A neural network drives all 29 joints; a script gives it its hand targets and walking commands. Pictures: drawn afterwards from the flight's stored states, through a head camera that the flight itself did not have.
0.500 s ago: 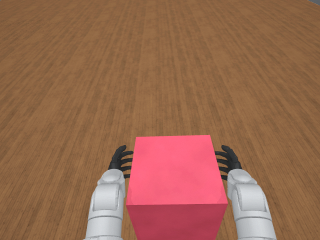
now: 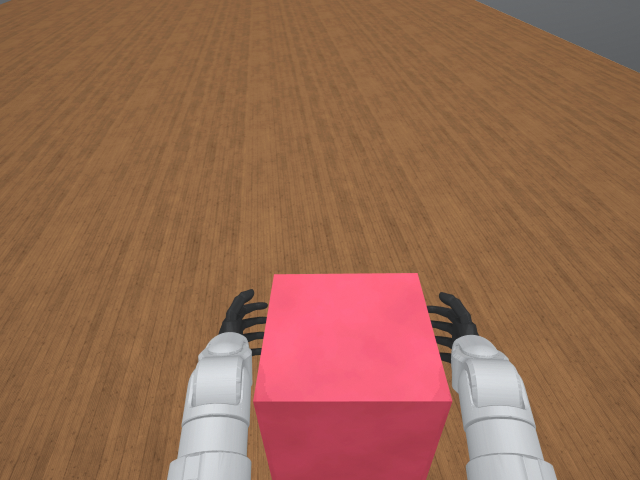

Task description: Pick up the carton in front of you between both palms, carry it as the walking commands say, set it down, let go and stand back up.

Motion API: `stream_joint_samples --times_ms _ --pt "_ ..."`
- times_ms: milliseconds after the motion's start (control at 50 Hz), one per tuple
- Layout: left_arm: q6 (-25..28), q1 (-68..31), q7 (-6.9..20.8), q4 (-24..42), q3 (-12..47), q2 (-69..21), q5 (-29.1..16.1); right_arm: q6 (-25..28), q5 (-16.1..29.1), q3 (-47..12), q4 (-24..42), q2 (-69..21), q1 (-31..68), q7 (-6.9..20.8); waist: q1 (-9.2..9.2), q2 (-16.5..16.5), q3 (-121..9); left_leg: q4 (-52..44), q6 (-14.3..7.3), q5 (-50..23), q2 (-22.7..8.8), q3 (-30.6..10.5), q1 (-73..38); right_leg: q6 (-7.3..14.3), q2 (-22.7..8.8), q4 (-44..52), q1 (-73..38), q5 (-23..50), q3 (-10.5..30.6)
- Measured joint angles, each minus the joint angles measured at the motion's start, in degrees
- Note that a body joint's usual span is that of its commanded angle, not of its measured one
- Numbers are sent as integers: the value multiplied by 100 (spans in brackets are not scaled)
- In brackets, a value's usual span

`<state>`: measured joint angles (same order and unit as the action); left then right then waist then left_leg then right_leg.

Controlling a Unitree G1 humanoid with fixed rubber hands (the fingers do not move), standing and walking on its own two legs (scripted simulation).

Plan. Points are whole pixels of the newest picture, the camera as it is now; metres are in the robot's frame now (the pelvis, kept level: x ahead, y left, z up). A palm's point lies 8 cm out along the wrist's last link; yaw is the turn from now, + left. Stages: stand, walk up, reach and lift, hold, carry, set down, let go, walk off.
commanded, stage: set down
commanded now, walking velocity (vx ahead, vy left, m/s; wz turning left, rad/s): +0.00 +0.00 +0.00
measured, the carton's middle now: (346, 383) +0.29 +0.00 -0.05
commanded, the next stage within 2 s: none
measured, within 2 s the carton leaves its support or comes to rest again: neither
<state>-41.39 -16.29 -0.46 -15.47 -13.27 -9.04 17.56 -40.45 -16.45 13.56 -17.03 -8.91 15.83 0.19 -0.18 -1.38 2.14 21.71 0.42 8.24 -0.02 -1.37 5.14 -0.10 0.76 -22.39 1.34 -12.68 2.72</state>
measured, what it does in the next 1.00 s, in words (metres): lowers itself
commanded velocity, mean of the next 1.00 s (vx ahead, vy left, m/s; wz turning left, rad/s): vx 0.00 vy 0.00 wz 0.00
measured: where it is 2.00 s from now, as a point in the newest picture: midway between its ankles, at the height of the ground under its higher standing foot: outside the picture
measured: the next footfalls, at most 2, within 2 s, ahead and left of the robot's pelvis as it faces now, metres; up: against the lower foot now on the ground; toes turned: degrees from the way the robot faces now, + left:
none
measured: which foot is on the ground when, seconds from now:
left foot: down 0.00-1.00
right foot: down 0.00-1.00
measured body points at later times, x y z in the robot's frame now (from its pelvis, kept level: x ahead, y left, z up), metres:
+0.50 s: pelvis -0.02 +0.01 -0.03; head +0.08 +0.02 +0.41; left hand +0.35 +0.16 -0.06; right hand +0.36 -0.14 -0.06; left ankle +0.05 +0.12 -0.74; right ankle +0.01 -0.12 -0.74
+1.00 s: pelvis -0.03 -0.01 -0.15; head +0.20 +0.00 +0.24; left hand +0.38 +0.18 -0.23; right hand +0.42 -0.12 -0.24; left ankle +0.05 +0.12 -0.74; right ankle +0.01 -0.12 -0.74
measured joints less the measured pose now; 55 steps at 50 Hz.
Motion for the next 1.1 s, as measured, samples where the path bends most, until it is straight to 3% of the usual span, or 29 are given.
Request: stream_joint_samples --times_ms 160,300,420,520,660,780,940,1100 --pt "139 -605 -14 -565 -617 -186 251 269 -433 682 -726 -141 636 163 -21 -17 60 330 -99 110 169 -64 180 23 8 -365 214 -142 230" --pt "639 -1637 -48 -1505 -1607 -363 727 831 -998 1598 -1860 -11 1700 379 -127 -7 257 910 -155 340 343 -146 683 67 92 -1077 808 -425 492" --pt "1303 -1934 29 -1721 -1947 -412 986 1454 -1293 1881 -2170 20 2075 419 -190 -19 387 1416 -129 445 351 -169 1768 -79 152 -1591 1900 -498 496" --pt "2231 -1776 1 -1578 -1747 -363 779 2308 -938 1613 -2106 85 2039 272 -194 -7 389 1911 -49 472 329 -261 3225 -99 235 -2078 3336 -532 403" --pt "3126 -1658 -120 -1234 -1320 -127 1 3113 96 820 -1822 319 1993 -92 -255 1 23 2967 94 713 288 -381 5518 -58 417 -3114 5616 -755 293" --pt "3154 -1689 -130 -1008 -1203 22 -449 3108 588 528 -1605 369 2068 -272 -312 -73 -707 3812 193 1016 307 -428 6938 -27 533 -3994 7061 -1056 272" --pt "2897 -2160 -55 -1360 -1570 113 -336 2812 374 764 -1959 360 2579 -308 -399 -125 -1246 4679 245 1342 347 -451 8002 -14 618 -4872 8127 -1386 230" --pt "2892 -2644 -122 -1653 -1721 252 -348 2838 309 782 -2405 564 3164 -348 -438 -113 -1417 5532 278 1535 436 -479 9104 -56 659 -5721 9205 -1611 175"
